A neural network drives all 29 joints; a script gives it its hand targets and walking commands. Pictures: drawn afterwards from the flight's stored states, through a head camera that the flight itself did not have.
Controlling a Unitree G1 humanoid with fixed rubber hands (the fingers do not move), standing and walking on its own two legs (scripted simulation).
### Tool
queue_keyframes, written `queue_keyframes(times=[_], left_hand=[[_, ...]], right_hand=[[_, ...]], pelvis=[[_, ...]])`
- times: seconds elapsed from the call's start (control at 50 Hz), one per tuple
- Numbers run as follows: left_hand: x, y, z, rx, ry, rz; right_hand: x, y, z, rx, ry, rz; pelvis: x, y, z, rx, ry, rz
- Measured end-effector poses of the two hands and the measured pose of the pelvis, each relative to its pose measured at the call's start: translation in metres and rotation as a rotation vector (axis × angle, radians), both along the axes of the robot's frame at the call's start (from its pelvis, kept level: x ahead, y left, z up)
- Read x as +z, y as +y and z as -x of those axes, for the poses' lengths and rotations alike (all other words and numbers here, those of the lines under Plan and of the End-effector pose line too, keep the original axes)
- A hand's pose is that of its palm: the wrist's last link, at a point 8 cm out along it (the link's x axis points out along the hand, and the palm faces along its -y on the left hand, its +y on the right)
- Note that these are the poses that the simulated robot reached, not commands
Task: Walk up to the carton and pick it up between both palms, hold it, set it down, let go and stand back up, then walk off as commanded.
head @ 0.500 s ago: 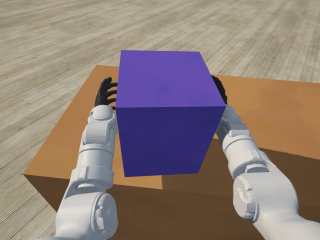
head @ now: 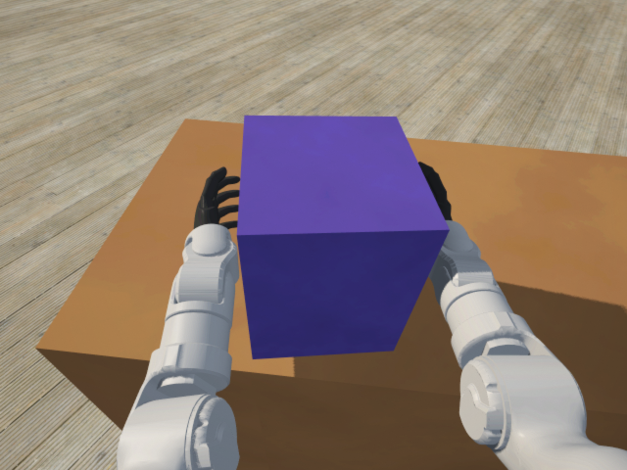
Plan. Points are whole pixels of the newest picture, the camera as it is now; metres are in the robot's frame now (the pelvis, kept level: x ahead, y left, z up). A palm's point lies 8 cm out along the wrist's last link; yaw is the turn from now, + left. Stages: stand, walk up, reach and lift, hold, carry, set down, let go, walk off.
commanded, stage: set down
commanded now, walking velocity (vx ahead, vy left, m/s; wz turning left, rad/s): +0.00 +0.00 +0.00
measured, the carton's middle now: (323, 239) +0.40 +0.00 +0.10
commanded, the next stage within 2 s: none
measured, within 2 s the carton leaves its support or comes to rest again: rests again in 0.74 s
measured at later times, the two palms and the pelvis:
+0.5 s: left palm (214, 239) +0.39 +0.14 +0.11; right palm (434, 231) +0.41 -0.15 +0.11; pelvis +0.00 +0.00 +0.00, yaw +0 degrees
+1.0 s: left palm (215, 253) +0.38 +0.14 +0.09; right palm (429, 242) +0.41 -0.15 +0.09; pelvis +0.00 +0.00 +0.00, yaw +0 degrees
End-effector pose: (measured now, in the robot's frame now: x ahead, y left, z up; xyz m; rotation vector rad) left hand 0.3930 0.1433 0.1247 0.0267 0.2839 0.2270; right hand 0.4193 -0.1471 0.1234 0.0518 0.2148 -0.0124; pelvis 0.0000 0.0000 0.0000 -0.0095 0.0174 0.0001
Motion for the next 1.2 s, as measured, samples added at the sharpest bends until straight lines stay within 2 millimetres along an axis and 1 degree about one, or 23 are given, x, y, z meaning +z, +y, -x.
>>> queue_keyframes(times=[0.3, 0.52, 0.88, 1.2], left_hand=[[-0.007, -0.002, 0.005, 0.000, -0.004, 0.002], [-0.014, -0.003, 0.008, -0.001, -0.002, -0.007], [-0.035, -0.002, 0.011, 0.004, 0.009, -0.012], [-0.038, -0.001, 0.011, 0.003, -0.005, -0.016]], right_hand=[[-0.006, -0.002, 0.005, 0.000, -0.005, -0.001], [-0.012, -0.003, 0.007, 0.012, -0.008, 0.039], [-0.031, -0.002, 0.009, 0.023, 0.001, 0.059], [-0.032, -0.001, 0.009, 0.025, -0.014, 0.054]], pelvis=[[0.000, 0.000, 0.001, 0.000, -0.001, 0.000], [0.000, 0.000, 0.001, 0.000, -0.001, 0.000], [0.000, 0.000, -0.002, 0.000, 0.020, 0.000], [0.000, 0.000, -0.002, 0.000, 0.025, 0.000]])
